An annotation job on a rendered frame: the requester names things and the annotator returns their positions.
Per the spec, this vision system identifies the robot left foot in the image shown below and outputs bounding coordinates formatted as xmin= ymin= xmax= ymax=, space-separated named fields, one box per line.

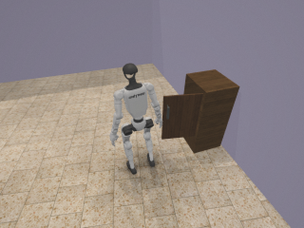
xmin=126 ymin=161 xmax=137 ymax=175

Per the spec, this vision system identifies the robot right upper arm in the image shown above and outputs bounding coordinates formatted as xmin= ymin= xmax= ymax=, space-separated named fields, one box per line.
xmin=143 ymin=82 xmax=159 ymax=108

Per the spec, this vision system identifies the handle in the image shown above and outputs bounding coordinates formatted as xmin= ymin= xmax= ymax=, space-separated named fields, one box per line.
xmin=166 ymin=105 xmax=170 ymax=120

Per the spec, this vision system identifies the left robot hand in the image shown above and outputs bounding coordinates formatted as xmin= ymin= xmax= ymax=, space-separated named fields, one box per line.
xmin=109 ymin=133 xmax=119 ymax=147

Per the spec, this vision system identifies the left robot forearm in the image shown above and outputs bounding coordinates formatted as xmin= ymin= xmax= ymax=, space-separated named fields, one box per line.
xmin=110 ymin=112 xmax=121 ymax=135

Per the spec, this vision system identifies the cupboard door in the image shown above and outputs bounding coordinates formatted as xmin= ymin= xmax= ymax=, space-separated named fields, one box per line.
xmin=161 ymin=93 xmax=203 ymax=140

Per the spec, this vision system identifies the robot left upper arm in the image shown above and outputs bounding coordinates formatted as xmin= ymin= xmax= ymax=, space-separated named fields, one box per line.
xmin=113 ymin=89 xmax=124 ymax=120

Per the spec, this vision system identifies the left robot shin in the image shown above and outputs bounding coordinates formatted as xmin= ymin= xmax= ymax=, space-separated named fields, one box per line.
xmin=123 ymin=142 xmax=135 ymax=169

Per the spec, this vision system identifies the right robot hand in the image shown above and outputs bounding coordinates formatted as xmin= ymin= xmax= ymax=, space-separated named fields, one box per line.
xmin=154 ymin=118 xmax=162 ymax=128

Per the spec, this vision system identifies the right robot forearm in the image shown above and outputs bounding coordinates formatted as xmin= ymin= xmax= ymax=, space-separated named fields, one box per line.
xmin=154 ymin=101 xmax=162 ymax=119

